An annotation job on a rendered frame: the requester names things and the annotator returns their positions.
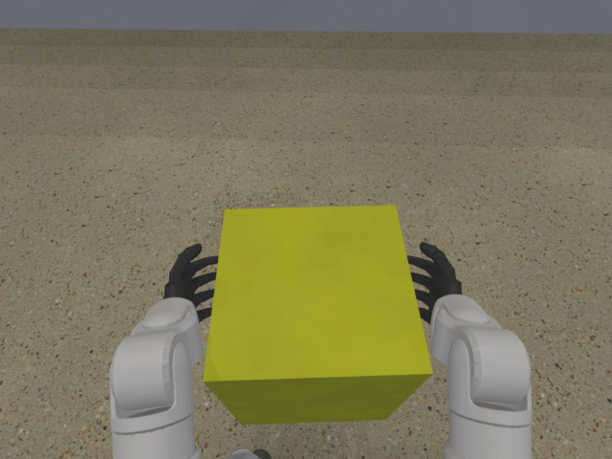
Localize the carton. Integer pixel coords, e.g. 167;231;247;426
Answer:
203;206;433;425

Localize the right robot hand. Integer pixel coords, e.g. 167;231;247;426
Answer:
407;242;462;325

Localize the robot left forearm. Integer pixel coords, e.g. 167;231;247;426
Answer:
109;297;203;459

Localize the robot right forearm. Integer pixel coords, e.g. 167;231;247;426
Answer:
430;295;533;459

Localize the left robot hand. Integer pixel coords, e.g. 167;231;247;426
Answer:
163;243;219;323

